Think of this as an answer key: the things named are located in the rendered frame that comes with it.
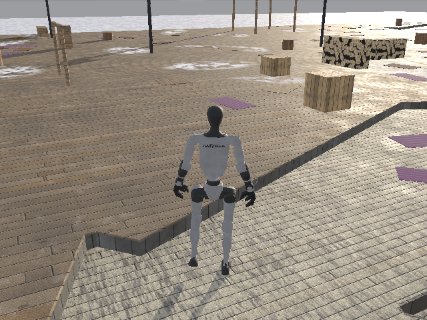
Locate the right robot hand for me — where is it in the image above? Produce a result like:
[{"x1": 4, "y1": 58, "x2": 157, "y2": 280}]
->
[{"x1": 240, "y1": 190, "x2": 256, "y2": 207}]

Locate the left robot hand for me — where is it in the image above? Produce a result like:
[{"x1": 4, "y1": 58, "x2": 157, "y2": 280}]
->
[{"x1": 173, "y1": 184, "x2": 189, "y2": 199}]

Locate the right robot upper arm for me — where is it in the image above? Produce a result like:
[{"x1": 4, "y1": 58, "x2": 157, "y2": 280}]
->
[{"x1": 228, "y1": 135, "x2": 247, "y2": 173}]

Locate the humanoid robot torso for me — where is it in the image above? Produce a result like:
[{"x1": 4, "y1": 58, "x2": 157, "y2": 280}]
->
[{"x1": 199, "y1": 131, "x2": 230, "y2": 200}]

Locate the left robot forearm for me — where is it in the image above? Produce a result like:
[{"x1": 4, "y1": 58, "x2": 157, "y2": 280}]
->
[{"x1": 175, "y1": 160, "x2": 188, "y2": 186}]

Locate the right robot forearm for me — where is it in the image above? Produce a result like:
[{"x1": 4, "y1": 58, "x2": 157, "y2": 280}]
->
[{"x1": 240, "y1": 162, "x2": 254, "y2": 192}]

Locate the left robot upper arm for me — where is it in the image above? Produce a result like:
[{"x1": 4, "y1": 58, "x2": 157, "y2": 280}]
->
[{"x1": 181, "y1": 134, "x2": 201, "y2": 171}]

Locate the robot head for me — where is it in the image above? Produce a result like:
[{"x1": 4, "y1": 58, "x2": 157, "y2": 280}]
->
[{"x1": 203, "y1": 105, "x2": 226, "y2": 138}]

